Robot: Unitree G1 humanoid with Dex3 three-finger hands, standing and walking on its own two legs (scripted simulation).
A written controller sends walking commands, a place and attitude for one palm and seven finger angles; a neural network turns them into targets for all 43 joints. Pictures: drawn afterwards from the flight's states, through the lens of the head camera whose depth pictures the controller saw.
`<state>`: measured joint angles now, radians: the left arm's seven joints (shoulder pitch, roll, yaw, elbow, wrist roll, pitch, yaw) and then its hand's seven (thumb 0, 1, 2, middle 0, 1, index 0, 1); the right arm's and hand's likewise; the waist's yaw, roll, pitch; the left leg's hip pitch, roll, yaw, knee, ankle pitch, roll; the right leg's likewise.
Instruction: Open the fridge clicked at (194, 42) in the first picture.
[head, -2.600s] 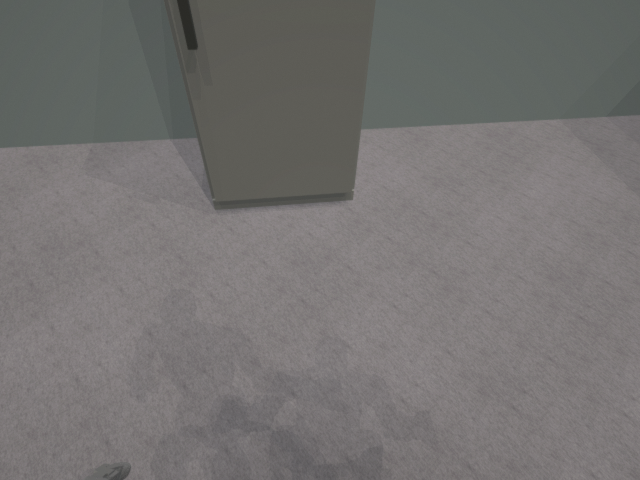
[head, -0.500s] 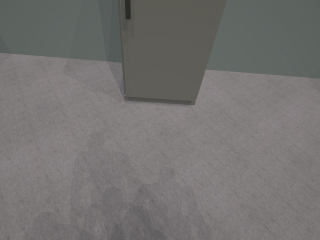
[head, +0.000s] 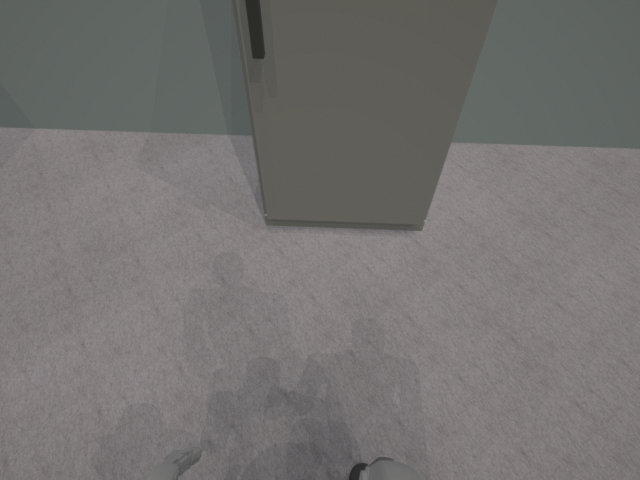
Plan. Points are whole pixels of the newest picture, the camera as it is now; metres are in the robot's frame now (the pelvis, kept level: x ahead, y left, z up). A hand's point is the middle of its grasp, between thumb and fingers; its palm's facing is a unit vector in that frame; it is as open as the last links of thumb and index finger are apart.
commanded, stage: walk to a spot facing it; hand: left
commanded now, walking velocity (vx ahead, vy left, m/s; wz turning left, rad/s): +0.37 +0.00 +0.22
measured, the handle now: out of the picture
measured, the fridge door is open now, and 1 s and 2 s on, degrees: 0 0 0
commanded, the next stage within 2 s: turn to face it in 0.32 s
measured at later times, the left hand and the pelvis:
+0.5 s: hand out of the picture +0.12 +0.19 -0.17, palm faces +0.30 -0.94 -0.16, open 7.3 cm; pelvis +0.23 +0.04 +0.00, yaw +12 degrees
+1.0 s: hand (180, 345) +0.35 +0.24 -0.15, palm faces +0.10 -0.96 -0.25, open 7.3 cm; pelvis +0.32 +0.05 +0.01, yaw +2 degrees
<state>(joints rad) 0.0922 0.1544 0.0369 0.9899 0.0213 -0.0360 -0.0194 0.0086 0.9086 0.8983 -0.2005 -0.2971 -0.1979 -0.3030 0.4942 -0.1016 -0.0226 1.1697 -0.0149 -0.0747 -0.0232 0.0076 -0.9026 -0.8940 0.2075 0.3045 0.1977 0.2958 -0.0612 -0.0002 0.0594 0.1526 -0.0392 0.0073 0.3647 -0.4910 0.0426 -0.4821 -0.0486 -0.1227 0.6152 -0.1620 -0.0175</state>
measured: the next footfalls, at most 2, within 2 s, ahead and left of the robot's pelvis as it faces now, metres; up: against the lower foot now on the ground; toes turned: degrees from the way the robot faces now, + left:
left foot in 0.50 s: +0.35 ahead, +0.15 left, +0.00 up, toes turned +21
right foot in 0.96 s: +0.38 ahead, -0.06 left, +0.00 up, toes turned -4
